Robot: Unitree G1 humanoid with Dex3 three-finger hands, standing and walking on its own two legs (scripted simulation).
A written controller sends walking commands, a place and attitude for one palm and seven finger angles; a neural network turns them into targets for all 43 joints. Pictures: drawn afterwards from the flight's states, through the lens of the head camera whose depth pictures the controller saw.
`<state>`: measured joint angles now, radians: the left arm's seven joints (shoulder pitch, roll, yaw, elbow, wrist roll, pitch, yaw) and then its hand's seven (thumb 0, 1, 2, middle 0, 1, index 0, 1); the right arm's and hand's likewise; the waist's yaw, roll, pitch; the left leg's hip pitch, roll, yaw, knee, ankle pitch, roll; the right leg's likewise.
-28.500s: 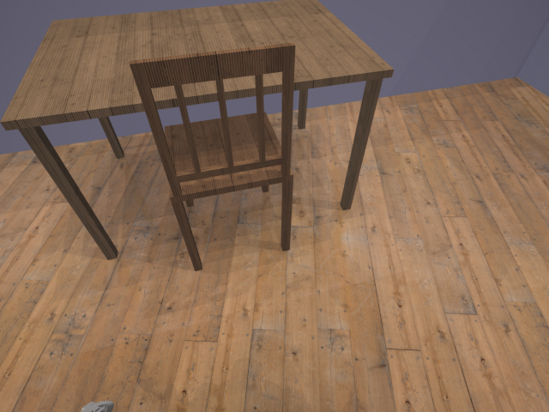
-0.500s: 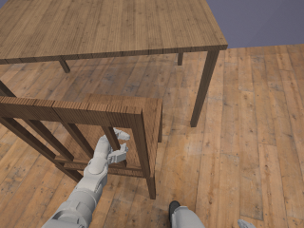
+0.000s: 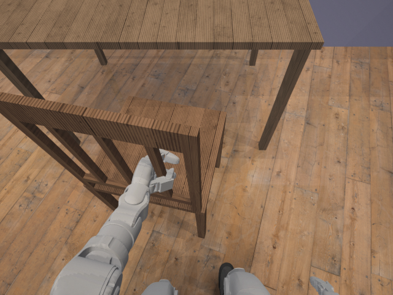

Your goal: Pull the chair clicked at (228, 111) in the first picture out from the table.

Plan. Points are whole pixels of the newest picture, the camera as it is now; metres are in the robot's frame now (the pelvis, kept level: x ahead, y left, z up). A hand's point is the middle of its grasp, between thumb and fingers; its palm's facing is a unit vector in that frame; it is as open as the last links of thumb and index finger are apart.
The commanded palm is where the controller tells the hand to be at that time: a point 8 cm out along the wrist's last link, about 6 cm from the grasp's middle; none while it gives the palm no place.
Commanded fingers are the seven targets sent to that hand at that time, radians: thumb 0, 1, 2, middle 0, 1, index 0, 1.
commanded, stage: step backward, pulling the chair out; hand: left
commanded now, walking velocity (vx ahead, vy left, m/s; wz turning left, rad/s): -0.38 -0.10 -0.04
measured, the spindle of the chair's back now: (121, 165) +0.40 +0.19 -0.07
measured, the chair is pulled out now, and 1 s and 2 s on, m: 0.30 0.41 0.45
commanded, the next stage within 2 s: none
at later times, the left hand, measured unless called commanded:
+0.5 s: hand (168, 203) +0.30 +0.07 -0.06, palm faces -0.09 -0.99 -0.11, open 5.2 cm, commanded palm +0.29 +0.12 -0.06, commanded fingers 0.00 0.90 0.90 -0.50 -1.45 -0.50 -1.45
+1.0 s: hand (168, 224) +0.26 +0.07 -0.06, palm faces -0.06 -0.99 -0.11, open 5.2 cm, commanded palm +0.24 +0.12 -0.06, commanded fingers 0.00 0.90 0.90 -0.50 -1.45 -0.50 -1.45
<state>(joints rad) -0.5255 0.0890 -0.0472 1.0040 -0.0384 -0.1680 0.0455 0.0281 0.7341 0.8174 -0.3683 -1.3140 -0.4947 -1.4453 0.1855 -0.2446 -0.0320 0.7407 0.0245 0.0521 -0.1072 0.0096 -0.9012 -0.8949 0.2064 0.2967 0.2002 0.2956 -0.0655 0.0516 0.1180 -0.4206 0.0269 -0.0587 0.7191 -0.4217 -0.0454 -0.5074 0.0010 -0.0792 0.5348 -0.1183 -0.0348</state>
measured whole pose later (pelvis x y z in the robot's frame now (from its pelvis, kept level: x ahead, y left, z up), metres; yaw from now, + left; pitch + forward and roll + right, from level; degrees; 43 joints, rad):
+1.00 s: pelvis -0.10 -0.02 +0.01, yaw +0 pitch +5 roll +1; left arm -0.51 0.10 -0.01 1.02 -0.08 -0.16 0.08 0.06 0.72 0.81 -0.37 -1.25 -0.49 -1.45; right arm 0.20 -0.26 -0.01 0.74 0.06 0.07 -0.10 0.01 -0.90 -0.89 0.21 0.30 0.20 0.30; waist -0.06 0.02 0.10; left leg -0.38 -0.01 -0.02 0.75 -0.50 -0.02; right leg -0.49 0.03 -0.05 0.41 -0.01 -0.06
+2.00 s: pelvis -0.14 -0.01 +0.00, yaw +0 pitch +4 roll +0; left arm -0.52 0.09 -0.02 1.07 -0.07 -0.16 0.05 0.07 0.70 0.83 -0.40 -1.33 -0.49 -1.45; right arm 0.23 -0.25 -0.01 0.74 0.06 0.05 -0.11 0.01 -0.90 -0.89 0.21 0.30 0.20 0.30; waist -0.05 0.04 0.08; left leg -0.34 0.02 0.01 0.66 -0.45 -0.01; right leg -0.49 0.03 -0.05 0.48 -0.06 -0.04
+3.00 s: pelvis -0.13 -0.01 +0.00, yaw -1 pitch +4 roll +1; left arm -0.45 0.10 -0.03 1.07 -0.06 -0.18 0.04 0.07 0.68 0.84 -0.43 -1.37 -0.49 -1.45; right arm 0.26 -0.23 0.00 0.73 0.06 0.03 -0.13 0.01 -0.90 -0.90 0.20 0.30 0.20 0.30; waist -0.02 0.02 0.04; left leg -0.29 0.02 0.05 0.59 -0.37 -0.01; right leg -0.49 0.02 -0.03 0.51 -0.09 -0.04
